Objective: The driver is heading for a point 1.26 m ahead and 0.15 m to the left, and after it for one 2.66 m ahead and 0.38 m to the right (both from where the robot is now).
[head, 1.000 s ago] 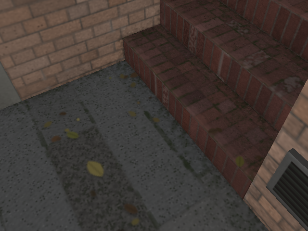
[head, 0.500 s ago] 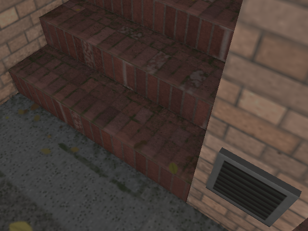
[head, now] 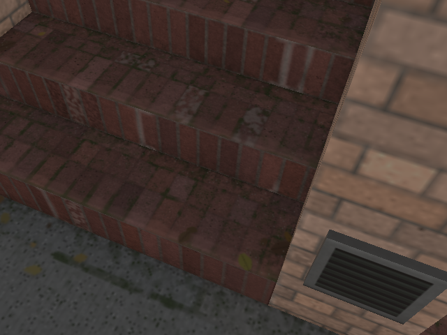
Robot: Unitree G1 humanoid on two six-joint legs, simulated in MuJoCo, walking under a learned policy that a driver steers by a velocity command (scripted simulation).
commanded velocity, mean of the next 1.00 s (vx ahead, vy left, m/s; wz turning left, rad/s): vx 0.03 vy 0.11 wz -0.09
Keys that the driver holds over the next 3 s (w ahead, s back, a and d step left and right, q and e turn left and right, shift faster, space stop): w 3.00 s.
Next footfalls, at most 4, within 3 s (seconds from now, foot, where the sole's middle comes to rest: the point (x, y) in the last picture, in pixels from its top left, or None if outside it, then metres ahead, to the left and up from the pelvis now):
0.20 right None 0.04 -0.04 -0.77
0.98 right None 0.09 0.03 -0.77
1.22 left None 0.09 0.32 -0.77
1.56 right None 0.37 0.12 -0.77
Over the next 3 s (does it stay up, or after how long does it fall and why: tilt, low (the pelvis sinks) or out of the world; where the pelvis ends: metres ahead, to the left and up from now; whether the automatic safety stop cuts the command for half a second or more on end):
stays up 0.89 0.18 0.20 its command is cut before an obstacle from the start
